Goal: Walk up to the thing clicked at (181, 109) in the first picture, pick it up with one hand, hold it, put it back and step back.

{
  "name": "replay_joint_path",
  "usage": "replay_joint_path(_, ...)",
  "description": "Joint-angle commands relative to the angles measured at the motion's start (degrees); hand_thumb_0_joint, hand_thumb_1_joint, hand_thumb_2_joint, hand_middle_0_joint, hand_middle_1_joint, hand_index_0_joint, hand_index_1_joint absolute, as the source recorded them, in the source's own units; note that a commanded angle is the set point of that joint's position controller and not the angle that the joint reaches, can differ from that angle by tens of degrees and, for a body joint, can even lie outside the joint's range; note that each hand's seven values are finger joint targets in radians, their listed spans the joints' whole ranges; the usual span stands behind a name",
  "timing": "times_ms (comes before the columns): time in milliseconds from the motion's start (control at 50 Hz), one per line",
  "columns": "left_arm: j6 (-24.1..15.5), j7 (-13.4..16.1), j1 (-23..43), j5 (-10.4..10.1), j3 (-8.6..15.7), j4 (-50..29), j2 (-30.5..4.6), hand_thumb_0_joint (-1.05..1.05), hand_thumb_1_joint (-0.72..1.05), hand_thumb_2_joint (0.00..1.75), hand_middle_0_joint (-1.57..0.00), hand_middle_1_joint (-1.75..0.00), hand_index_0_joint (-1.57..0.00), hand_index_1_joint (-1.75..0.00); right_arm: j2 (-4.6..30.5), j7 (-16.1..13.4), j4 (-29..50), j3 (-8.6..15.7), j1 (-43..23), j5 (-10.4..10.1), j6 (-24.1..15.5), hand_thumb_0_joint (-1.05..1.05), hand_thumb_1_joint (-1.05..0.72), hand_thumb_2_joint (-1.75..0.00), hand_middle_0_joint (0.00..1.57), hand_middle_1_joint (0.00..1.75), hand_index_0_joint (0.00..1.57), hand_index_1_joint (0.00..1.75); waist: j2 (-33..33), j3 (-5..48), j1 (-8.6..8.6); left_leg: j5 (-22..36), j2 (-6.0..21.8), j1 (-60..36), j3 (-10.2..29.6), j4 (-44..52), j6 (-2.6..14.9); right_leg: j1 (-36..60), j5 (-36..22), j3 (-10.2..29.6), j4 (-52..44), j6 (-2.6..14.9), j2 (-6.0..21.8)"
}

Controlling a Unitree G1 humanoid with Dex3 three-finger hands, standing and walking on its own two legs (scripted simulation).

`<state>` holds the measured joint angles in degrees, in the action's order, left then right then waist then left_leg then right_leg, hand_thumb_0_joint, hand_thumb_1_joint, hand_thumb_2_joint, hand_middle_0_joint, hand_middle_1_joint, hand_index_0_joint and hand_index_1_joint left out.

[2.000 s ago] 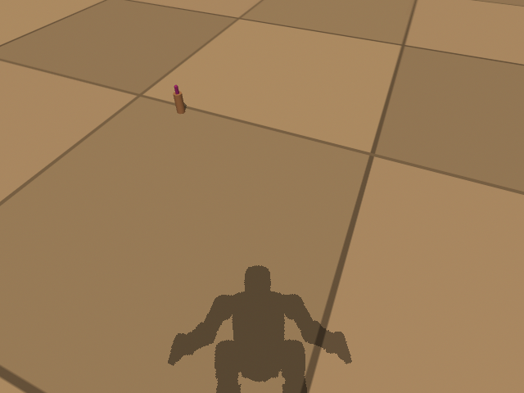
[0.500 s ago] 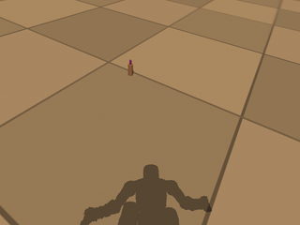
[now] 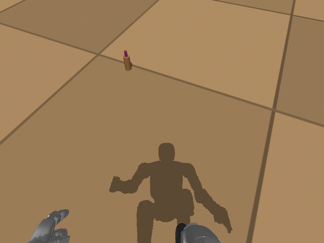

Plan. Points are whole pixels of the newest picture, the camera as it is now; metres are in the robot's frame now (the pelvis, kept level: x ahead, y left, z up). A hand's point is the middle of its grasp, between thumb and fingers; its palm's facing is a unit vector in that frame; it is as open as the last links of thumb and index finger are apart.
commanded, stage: walk up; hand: left
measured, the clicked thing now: (126, 60) +1.62 +0.19 -0.65
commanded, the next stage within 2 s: none
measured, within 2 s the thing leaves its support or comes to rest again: neither
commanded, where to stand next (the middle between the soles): +1.27 -0.05 m, yaw +2 degrees
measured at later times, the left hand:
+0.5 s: hand (56, 187) +0.32 +0.32 -0.16, palm faces +0.02 -0.94 -0.34, open 7.4 cm
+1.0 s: hand (91, 89) +0.69 +0.24 -0.10, palm faces -0.03 -0.92 -0.39, open 7.4 cm
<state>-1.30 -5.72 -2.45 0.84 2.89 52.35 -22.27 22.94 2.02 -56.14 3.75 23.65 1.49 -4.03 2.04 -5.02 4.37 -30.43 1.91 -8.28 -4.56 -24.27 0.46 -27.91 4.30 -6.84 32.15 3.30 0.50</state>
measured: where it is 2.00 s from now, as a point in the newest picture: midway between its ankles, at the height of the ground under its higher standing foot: (160, 123)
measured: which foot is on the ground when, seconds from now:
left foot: down 0.00-0.02, up 0.04-0.40, down 0.42-0.92, up 0.94-1.00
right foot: down 0.00-0.44, up 0.46-0.86, down 0.88-1.00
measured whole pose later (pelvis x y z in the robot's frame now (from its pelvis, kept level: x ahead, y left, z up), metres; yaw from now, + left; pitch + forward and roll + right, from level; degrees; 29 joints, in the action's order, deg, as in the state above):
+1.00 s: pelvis +0.57 -0.03 +0.01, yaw +0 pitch -3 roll +2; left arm -4.5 -4.4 -10.9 0.7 3.5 48.2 -22.0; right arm 24.6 1.6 -52.0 2.6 19.0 0.3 -3.3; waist 1.2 -4.5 0.4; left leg -26.0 2.5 14.2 -1.1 -62.2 1.0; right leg -20.5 14.2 -4.4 37.8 2.6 3.2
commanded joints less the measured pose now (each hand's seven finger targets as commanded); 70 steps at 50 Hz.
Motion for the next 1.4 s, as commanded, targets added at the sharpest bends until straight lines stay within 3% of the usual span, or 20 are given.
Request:
replay_joint_path(0,-2.33,2.80,-21.90,0.59,7.27,-0.67,-21.04,0.00,0.90,0.90,-0.20,-0.30,-0.20,-0.30,11.75,-1.45,8.27,2.58,4.15,-1.89,-1.88,0.00,-0.90,-0.90,0.20,0.30,0.20,0.30,-18.90,25.37,-12.76,-0.82,-5.98,45.18,2.71,-47.57,0.73,60.13,12.31,43.80,-8.70,14.65,24.72)
replay_joint_path(20,-2.30,3.27,-18.94,-0.14,7.71,-2.12,-20.57,0.00,0.90,0.90,-0.20,-0.30,-0.20,-0.30,15.84,-2.50,6.76,2.73,1.16,-2.01,-1.87,0.00,-0.90,-0.90,0.20,0.30,0.20,0.30,-13.18,22.52,-12.70,-0.11,-1.32,49.46,7.43,-52.24,0.69,55.59,10.39,45.93,-9.57,17.35,26.75)
replay_joint_path(80,-2.96,4.33,-11.28,-1.43,5.09,-4.01,-14.90,0.00,0.90,0.90,-0.20,-0.30,-0.20,-0.30,12.73,-1.09,6.80,2.06,-5.06,-2.61,-2.48,0.00,-0.90,-0.90,0.20,0.30,0.20,0.30,-4.42,7.63,-8.49,11.55,1.53,41.85,10.67,-49.16,2.67,29.26,-1.56,22.39,-14.95,10.67,17.87)
replay_joint_path(140,-4.28,3.76,-9.04,-0.96,4.72,-4.07,-13.71,0.00,0.90,0.90,-0.20,-0.30,-0.20,-0.30,10.64,-0.05,7.11,2.05,-3.23,-1.24,-1.20,0.00,-0.90,-0.90,0.20,0.30,0.20,0.30,-6.37,1.59,-5.10,15.72,2.53,37.05,9.44,-40.52,2.22,17.78,-5.46,12.56,-16.84,7.92,12.98)
replay_joint_path(320,-5.07,1.90,-9.78,0.01,4.42,-5.94,-16.47,0.00,0.90,0.90,-0.20,-0.30,-0.20,-0.30,10.07,2.95,10.11,3.25,-14.65,-0.51,-1.31,0.00,-0.90,-0.90,0.20,0.30,0.20,0.30,-8.70,1.39,-6.32,29.57,3.60,24.68,0.67,-9.80,-0.31,11.75,9.45,5.24,-18.07,6.98,11.47)
replay_joint_path(380,-4.33,2.58,-12.47,-0.08,3.82,-6.13,-15.44,0.00,0.90,0.90,-0.20,-0.30,-0.20,-0.30,13.56,1.93,7.40,4.98,-5.32,0.43,-1.58,0.00,-0.90,-0.90,0.20,0.30,0.20,0.30,0.21,8.00,-1.46,21.76,0.43,11.24,-0.54,-8.32,2.36,12.17,-5.51,2.97,0.67,5.15,9.53)
replay_joint_path(400,-4.03,2.99,-15.29,-0.28,2.74,-6.17,-13.00,0.00,0.90,0.90,-0.20,-0.30,-0.20,-0.30,16.12,1.27,5.91,5.99,2.13,1.42,-1.80,0.00,-0.90,-0.90,0.20,0.30,0.20,0.30,6.46,12.28,2.12,15.51,2.15,1.89,3.11,-6.63,5.00,6.84,-4.79,1.13,15.69,3.37,6.50)
replay_joint_path(440,-3.23,3.79,-20.64,-1.70,2.26,-6.21,-12.28,0.00,0.90,0.90,-0.20,-0.30,-0.20,-0.30,22.04,0.09,8.09,7.26,4.73,0.52,-2.19,0.00,-0.90,-0.90,0.20,0.30,0.20,0.30,13.10,17.65,1.95,5.15,23.22,-9.06,45.44,7.13,12.75,-11.32,26.52,8.43,37.42,0.04,-5.55)
replay_joint_path(460,-3.05,4.54,-18.80,-1.19,2.62,-5.40,-16.00,0.00,0.90,0.90,-0.20,-0.30,-0.20,-0.30,22.77,-0.04,8.55,7.76,1.15,-1.04,-2.11,0.00,-0.90,-0.90,0.20,0.30,0.20,0.30,10.18,16.03,1.26,5.41,25.54,-6.76,47.13,8.02,15.97,-13.23,24.90,13.22,41.07,0.99,-0.65)
replay_joint_path(520,-3.67,3.96,-16.63,-1.84,2.42,-3.93,-14.41,0.00,0.90,0.90,-0.20,-0.30,-0.20,-0.30,15.41,-0.93,10.27,4.18,-5.46,-2.06,-2.58,0.00,-0.90,-0.90,0.20,0.30,0.20,0.30,2.32,7.34,-2.76,35.92,16.43,9.76,18.68,5.25,9.35,-5.12,16.14,14.97,36.90,-0.43,3.30)
replay_joint_path(560,-2.98,3.31,-18.80,-2.00,2.44,-3.47,-13.18,0.00,0.90,0.90,-0.20,-0.30,-0.20,-0.30,14.23,-0.81,10.20,3.66,-6.61,-2.24,-3.17,0.00,-0.90,-0.90,0.20,0.30,0.20,0.30,4.41,5.92,-4.64,40.57,14.11,15.41,11.29,6.20,9.46,-0.96,14.30,12.81,33.41,-1.78,4.29)
replay_joint_path(800,-2.36,0.30,-8.04,0.11,3.40,-6.92,-10.91,0.00,0.90,0.90,-0.20,-0.30,-0.20,-0.30,16.10,-0.74,11.86,4.24,-7.01,-1.47,-2.69,0.00,-0.90,-0.90,0.20,0.30,0.20,0.30,5.12,3.80,-3.81,26.99,13.06,17.71,4.33,5.15,9.13,8.65,1.15,3.71,3.27,-1.26,4.38)
replay_joint_path(860,-3.36,1.38,-18.15,0.35,5.45,-3.72,-14.61,0.00,0.90,0.90,-0.20,-0.30,-0.20,-0.30,13.11,-1.01,12.18,3.13,-5.25,-1.28,-2.32,0.00,-0.90,-0.90,0.20,0.30,0.20,0.30,-5.54,10.75,-9.52,31.74,8.32,22.03,0.70,-17.73,5.83,26.56,6.71,4.36,-1.87,1.01,2.12)
replay_joint_path(900,-4.23,2.70,-23.30,0.51,7.41,-4.62,-22.15,0.00,0.90,0.90,-0.20,-0.30,-0.20,-0.30,8.40,-0.63,12.23,0.88,1.49,-1.96,-1.95,0.00,-0.90,-0.90,0.20,0.30,0.20,0.30,-21.10,13.44,-10.07,2.27,-3.56,43.18,-0.07,-41.72,1.30,39.86,22.38,40.69,-15.20,7.40,22.39)
replay_joint_path(920,-3.88,2.89,-21.69,-0.60,7.24,-4.33,-22.30,0.00,0.90,0.90,-0.20,-0.30,-0.20,-0.30,14.28,-1.31,11.06,2.23,-1.72,-1.59,-1.44,0.00,-0.90,-0.90,0.20,0.30,0.20,0.30,-16.24,11.13,-10.96,0.85,-0.83,45.78,3.66,-46.45,1.36,37.72,20.62,45.41,-16.97,11.43,24.56)
replay_joint_path(1040,-4.55,3.73,-12.62,-0.99,4.58,-6.39,-14.56,0.00,0.90,0.90,-0.20,-0.30,-0.20,-0.30,12.10,0.10,7.30,2.14,-1.39,-1.85,0.19,0.00,-0.90,-0.90,0.20,0.30,0.20,0.30,-10.16,0.75,-4.47,15.73,2.76,36.53,7.92,-38.02,1.30,15.60,1.41,14.05,-17.50,3.99,11.34)
replay_joint_path(1180,-5.16,3.58,-14.64,0.09,5.31,-8.49,-15.60,0.00,0.90,0.90,-0.20,-0.30,-0.20,-0.30,10.89,1.61,10.41,2.40,-10.92,-0.51,0.69,0.00,-0.90,-0.90,0.20,0.30,0.20,0.30,-8.41,-1.81,-6.91,20.82,4.40,41.80,6.77,-20.61,-1.47,18.66,9.91,11.18,-21.70,6.48,13.76)
replay_joint_path(1260,-4.73,3.48,-16.33,0.09,5.12,-8.31,-15.45,0.00,0.90,0.90,-0.20,-0.30,-0.20,-0.30,9.94,1.89,11.09,2.24,-13.27,-0.43,-0.26,0.00,-0.90,-0.90,0.20,0.30,0.20,0.30,-7.79,0.22,-7.77,24.62,3.91,36.92,3.63,-10.93,-0.27,22.77,-0.26,8.79,-16.14,5.74,13.51)
replay_joint_path(1360,-3.69,3.72,-16.43,-0.18,3.87,-8.98,-14.47,0.00,0.90,0.90,-0.20,-0.30,-0.20,-0.30,13.05,0.87,8.04,3.92,-3.19,0.27,-1.43,0.00,-0.90,-0.90,0.20,0.30,0.20,0.30,0.65,6.57,-1.47,20.31,-0.04,12.32,1.11,-4.55,3.24,13.57,-5.03,4.97,3.31,4.87,9.77)
replay_joint_path(1380,-3.41,3.84,-19.65,-0.68,2.49,-9.08,-10.96,0.00,0.90,0.90,-0.20,-0.30,-0.20,-0.30,16.34,0.14,6.83,5.16,3.79,1.31,-1.75,0.00,-0.90,-0.90,0.20,0.30,0.20,0.30,10.23,11.67,1.02,12.22,5.80,2.75,9.95,-0.37,6.10,7.06,-0.95,1.97,18.94,2.42,5.38)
